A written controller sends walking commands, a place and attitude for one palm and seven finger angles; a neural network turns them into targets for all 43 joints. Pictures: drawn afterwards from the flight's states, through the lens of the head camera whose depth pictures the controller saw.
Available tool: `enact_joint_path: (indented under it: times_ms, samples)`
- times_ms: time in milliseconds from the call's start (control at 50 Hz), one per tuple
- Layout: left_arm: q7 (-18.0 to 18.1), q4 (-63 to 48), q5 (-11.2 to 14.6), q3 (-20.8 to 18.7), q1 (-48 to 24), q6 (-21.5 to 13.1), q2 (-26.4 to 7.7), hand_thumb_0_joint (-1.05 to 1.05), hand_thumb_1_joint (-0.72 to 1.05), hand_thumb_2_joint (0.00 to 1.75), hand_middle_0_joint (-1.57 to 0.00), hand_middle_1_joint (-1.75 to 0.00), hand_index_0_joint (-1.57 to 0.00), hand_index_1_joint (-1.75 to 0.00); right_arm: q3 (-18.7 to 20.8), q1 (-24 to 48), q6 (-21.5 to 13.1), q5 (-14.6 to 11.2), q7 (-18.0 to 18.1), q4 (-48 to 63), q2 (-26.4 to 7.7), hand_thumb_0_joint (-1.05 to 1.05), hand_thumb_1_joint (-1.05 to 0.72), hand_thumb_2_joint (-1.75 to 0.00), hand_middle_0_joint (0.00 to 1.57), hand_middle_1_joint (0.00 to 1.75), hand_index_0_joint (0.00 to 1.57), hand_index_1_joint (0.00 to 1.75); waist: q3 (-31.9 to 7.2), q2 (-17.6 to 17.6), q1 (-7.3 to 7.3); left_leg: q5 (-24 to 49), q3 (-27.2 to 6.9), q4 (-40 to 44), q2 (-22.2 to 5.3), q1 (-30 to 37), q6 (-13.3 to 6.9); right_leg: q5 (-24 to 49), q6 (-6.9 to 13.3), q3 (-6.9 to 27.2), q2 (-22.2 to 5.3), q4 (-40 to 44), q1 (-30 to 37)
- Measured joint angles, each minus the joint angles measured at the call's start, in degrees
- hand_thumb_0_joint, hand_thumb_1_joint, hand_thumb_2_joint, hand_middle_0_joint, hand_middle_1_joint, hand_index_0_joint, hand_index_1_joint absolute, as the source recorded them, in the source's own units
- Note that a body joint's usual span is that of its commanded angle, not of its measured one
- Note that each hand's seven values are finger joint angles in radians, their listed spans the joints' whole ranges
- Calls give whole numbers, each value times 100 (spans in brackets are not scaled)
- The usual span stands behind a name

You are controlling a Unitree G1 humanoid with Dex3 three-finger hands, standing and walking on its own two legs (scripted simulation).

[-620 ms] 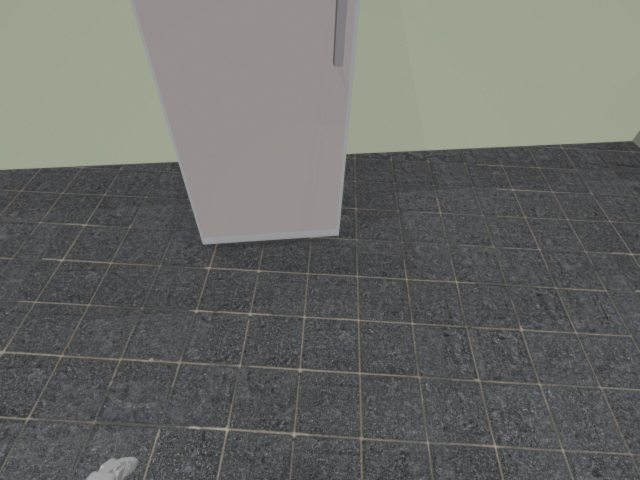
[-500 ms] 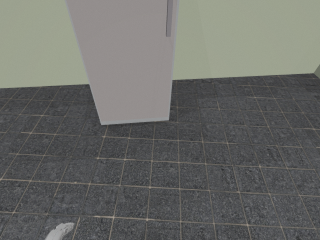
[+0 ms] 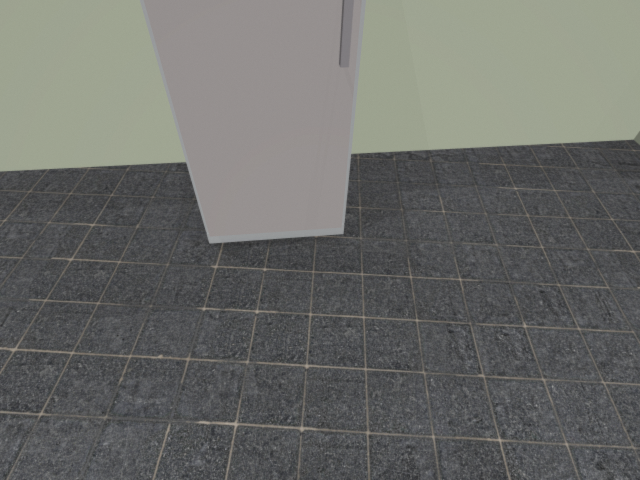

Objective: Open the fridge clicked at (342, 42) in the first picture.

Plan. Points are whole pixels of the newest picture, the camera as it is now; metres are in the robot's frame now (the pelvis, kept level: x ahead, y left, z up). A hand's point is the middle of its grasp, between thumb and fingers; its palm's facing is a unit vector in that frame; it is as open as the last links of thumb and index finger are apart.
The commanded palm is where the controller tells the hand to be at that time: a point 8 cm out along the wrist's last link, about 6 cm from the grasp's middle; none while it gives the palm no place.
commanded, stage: stand and wait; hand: right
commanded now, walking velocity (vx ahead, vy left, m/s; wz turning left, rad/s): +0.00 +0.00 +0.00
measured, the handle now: (346, 8) +1.15 +0.00 +0.15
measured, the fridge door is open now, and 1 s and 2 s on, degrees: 0 0 0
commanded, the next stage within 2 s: look at it before walking up in 0.20 s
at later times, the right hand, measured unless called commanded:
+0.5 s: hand out of the picture +0.07 -0.24 -0.15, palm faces -0.04 +0.94 -0.33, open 7.4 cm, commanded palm none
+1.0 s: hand out of the picture +0.07 -0.24 -0.16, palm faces -0.03 +0.94 -0.34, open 7.4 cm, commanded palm none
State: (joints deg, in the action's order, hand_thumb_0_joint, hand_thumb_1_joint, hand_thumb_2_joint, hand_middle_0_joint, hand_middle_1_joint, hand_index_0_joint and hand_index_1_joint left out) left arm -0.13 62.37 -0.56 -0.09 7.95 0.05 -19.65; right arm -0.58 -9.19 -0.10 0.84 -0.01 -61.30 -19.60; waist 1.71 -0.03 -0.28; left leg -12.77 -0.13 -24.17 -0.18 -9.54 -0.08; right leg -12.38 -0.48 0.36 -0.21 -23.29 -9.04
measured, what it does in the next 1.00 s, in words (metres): stands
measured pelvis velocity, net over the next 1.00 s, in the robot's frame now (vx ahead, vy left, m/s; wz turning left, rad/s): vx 0.01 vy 0.00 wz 0.01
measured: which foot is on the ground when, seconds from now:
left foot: down 0.00-1.00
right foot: down 0.00-1.00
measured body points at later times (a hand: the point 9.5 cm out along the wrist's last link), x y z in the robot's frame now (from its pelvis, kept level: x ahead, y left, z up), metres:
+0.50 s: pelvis +0.00 +0.00 +0.00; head +0.00 +0.00 +0.45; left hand +0.07 +0.29 -0.13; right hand +0.07 -0.29 -0.13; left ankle +0.00 +0.12 -0.74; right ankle +0.00 -0.13 -0.74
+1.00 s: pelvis +0.01 +0.00 +0.00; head +0.01 +0.00 +0.45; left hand +0.09 +0.29 -0.13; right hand +0.08 -0.29 -0.13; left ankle +0.00 +0.12 -0.74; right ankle +0.00 -0.13 -0.74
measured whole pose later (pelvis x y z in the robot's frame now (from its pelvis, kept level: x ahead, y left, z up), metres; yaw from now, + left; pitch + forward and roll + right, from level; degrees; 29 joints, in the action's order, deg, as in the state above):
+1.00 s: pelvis +0.01 +0.00 +0.00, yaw +1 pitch -1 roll +0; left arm 0.0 63.7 -0.7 0.2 6.9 -0.1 -18.7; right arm -0.6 -9.0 -0.4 1.0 0.5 -62.4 -18.9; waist 0.8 0.0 -0.5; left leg -12.1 -0.6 -22.1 0.2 -8.7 0.0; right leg -12.0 -0.7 -0.1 -0.6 -21.6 -8.1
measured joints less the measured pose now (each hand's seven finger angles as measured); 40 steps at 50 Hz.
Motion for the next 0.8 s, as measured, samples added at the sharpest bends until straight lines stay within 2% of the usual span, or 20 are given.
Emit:
enact_joint_path:
  times_ms: [800]
  samples:
    - [-3, 123, 17, 18, -112, -56, 46, 1, 91, 90, -20, -30, -20, -30, 0, 81, -48, 13, 3, -105, 19, 1, -90, -89, 21, 30, 20, 30, -22, -21, -11, 111, -30, 226, 24, 69, -5, 97, -13, -29, -25, 226, 82]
